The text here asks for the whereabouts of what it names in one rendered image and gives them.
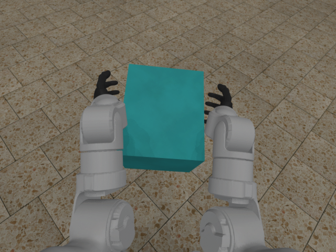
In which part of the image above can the robot left upper arm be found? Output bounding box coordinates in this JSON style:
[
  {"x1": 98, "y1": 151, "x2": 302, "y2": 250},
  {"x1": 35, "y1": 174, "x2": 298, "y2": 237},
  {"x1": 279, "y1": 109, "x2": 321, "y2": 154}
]
[{"x1": 40, "y1": 199, "x2": 135, "y2": 252}]

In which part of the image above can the left robot hand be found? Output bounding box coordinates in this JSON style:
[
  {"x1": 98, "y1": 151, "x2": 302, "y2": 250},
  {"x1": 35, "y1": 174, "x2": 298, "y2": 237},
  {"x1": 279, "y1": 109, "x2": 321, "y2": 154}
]
[{"x1": 93, "y1": 70, "x2": 120, "y2": 99}]

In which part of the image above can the left robot forearm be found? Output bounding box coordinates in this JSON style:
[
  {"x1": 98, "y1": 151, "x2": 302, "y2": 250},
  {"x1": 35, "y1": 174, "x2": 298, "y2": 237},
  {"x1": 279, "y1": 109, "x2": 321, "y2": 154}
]
[{"x1": 69, "y1": 94, "x2": 128, "y2": 237}]

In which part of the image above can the carton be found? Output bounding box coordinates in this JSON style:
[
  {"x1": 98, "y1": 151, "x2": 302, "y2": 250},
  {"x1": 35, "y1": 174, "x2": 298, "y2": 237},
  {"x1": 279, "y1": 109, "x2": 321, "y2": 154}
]
[{"x1": 117, "y1": 64, "x2": 205, "y2": 172}]

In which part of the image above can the right robot forearm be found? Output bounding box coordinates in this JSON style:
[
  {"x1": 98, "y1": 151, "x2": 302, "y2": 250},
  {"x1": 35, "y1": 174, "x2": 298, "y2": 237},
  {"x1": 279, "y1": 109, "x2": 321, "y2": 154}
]
[{"x1": 204, "y1": 106, "x2": 263, "y2": 227}]

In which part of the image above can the right robot hand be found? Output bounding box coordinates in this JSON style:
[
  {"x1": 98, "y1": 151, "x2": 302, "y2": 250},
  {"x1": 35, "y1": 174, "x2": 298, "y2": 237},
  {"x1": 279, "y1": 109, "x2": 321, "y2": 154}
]
[{"x1": 204, "y1": 83, "x2": 233, "y2": 124}]

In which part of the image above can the robot right upper arm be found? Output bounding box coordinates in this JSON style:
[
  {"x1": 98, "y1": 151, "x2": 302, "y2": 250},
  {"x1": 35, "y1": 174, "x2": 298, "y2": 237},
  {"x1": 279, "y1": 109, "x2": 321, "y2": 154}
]
[{"x1": 199, "y1": 206, "x2": 300, "y2": 252}]

